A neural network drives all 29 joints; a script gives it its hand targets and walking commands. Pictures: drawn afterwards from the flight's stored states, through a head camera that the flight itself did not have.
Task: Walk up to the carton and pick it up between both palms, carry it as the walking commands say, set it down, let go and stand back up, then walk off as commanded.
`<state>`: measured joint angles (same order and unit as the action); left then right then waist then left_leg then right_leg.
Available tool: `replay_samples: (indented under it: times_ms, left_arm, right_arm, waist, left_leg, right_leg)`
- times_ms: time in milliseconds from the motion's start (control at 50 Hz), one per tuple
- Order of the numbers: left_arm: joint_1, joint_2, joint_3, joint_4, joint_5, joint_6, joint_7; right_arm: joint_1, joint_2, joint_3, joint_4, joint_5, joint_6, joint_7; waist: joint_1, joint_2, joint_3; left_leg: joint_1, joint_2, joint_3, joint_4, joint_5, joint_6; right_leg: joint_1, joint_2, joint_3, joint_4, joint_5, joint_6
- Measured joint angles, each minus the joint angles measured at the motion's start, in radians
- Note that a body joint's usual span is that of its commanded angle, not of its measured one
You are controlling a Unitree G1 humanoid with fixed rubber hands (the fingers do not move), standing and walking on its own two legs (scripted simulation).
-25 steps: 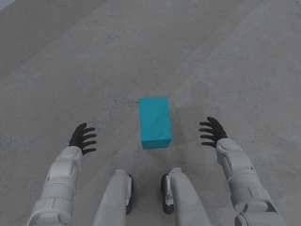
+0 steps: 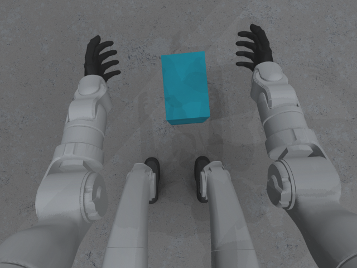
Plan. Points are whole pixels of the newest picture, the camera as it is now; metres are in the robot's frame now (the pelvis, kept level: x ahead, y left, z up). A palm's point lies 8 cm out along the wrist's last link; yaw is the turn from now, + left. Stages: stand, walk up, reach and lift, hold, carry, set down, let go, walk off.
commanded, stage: reach and lift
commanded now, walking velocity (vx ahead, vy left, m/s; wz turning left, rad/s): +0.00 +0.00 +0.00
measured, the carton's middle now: (185, 94) +0.51 -0.01 -0.51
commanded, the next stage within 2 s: none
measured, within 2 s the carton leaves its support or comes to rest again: neither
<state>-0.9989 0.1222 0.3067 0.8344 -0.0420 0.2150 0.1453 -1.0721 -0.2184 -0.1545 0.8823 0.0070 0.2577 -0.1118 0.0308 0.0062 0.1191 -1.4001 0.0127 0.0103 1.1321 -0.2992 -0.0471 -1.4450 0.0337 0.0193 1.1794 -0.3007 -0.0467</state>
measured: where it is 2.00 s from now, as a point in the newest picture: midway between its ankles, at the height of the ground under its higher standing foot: (176, 188)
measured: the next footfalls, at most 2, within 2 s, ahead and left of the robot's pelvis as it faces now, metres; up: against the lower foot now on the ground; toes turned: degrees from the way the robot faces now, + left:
none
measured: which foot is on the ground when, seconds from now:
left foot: down 0.00-1.00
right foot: down 0.00-1.00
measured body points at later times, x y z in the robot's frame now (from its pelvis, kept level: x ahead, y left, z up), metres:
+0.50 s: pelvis +0.02 +0.03 -0.02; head +0.39 +0.01 +0.23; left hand +0.49 +0.17 -0.20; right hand +0.51 -0.16 -0.21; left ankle +0.11 +0.16 -0.60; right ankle +0.12 -0.09 -0.60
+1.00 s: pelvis -0.03 +0.03 -0.20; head +0.33 +0.00 +0.08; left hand +0.50 +0.17 -0.36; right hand +0.50 -0.17 -0.37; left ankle +0.11 +0.16 -0.61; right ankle +0.11 -0.09 -0.61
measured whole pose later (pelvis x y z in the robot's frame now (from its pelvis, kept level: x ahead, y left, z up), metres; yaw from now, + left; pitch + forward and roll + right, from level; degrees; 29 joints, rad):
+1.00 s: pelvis -0.03 +0.03 -0.20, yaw +1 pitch +40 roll +4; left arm -1.21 0.14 0.24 0.88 -0.08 0.11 0.22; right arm -1.28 -0.33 -0.13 1.01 0.10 0.10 -0.09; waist 0.00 0.01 0.21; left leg -2.10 -0.07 -0.01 1.86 -0.46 -0.06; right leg -2.15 0.07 0.09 1.88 -0.44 0.03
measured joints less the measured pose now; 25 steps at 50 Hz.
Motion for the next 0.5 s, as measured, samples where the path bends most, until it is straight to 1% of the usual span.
replay_samples:
  times_ms: [80, 160, 220, 280, 300, 360, 400, 460, 500]
  left_arm:
    - [0.007, 0.014, -0.001, -0.028, -0.005, -0.070, -0.011]
    - [-0.003, 0.018, -0.011, -0.082, -0.016, -0.116, -0.016]
    - [-0.025, 0.020, -0.038, -0.184, -0.023, -0.131, -0.016]
    - [-0.062, 0.011, -0.061, -0.314, -0.014, -0.125, -0.008]
    - [-0.050, 0.000, -0.065, -0.335, -0.005, -0.119, -0.002]
    - [-0.013, -0.040, -0.062, -0.326, 0.016, -0.094, 0.020]
    - [0.008, -0.059, -0.059, -0.327, 0.023, -0.096, 0.031]
    - [0.046, -0.058, -0.076, -0.385, -0.008, -0.101, 0.053]
    - [0.031, -0.044, -0.075, -0.379, -0.018, -0.090, 0.064]
  right_arm:
    - [-0.020, -0.004, -0.018, -0.019, -0.011, -0.067, -0.004]
    - [-0.040, -0.023, -0.028, -0.052, -0.001, -0.115, 0.016]
    - [-0.063, -0.037, -0.023, -0.137, 0.008, -0.133, 0.035]
    - [-0.090, -0.055, -0.008, -0.251, 0.034, -0.132, 0.052]
    - [-0.075, -0.048, -0.008, -0.273, 0.040, -0.131, 0.056]
    - [-0.042, -0.021, -0.030, -0.240, 0.034, -0.127, 0.067]
    - [-0.022, -0.013, -0.042, -0.235, 0.015, -0.128, 0.061]
    - [0.013, -0.005, -0.048, -0.301, 0.014, -0.131, 0.042]
    - [0.004, -0.016, -0.047, -0.294, 0.020, -0.130, 0.036]
  waist:
    - [-0.013, 0.008, -0.005]
    - [-0.027, 0.000, 0.051]
    - [-0.042, -0.012, 0.205]
    - [-0.038, -0.032, 0.429]
    - [-0.034, -0.039, 0.433]
    - [-0.029, -0.030, 0.409]
    - [-0.027, -0.020, 0.406]
    - [-0.034, -0.007, 0.407]
    - [-0.033, -0.002, 0.404]
  left_leg:
    - [-0.035, -0.006, -0.002, -0.027, 0.000, 0.003]
    - [-0.033, -0.011, -0.003, -0.043, -0.007, 0.007]
    - [0.038, -0.017, -0.009, -0.041, -0.019, 0.009]
    - [0.152, -0.024, -0.025, -0.021, -0.036, 0.007]
    - [0.142, -0.026, -0.030, -0.010, -0.045, 0.005]
    - [0.093, -0.025, -0.040, 0.040, -0.081, 0.003]
    - [0.057, -0.032, -0.044, 0.090, -0.076, 0.007]
    - [0.012, -0.052, -0.050, 0.165, -0.060, 0.008]
    - [0.002, -0.061, -0.051, 0.220, -0.084, 0.008]
  right_leg:
    - [-0.033, -0.006, -0.001, -0.025, -0.004, 0.004]
    - [-0.029, -0.011, -0.002, -0.040, -0.014, 0.007]
    - [0.046, -0.015, -0.004, -0.040, -0.028, 0.009]
    - [0.163, -0.009, 0.001, -0.031, -0.043, 0.014]
    - [0.154, -0.004, 0.005, -0.023, -0.048, 0.016]
    - [0.108, 0.002, 0.002, 0.015, -0.067, 0.020]
    - [0.076, 0.004, 0.008, 0.059, -0.064, 0.030]
    - [0.029, 0.008, 0.028, 0.137, -0.045, 0.047]
    - [0.019, 0.013, 0.041, 0.190, -0.066, 0.057]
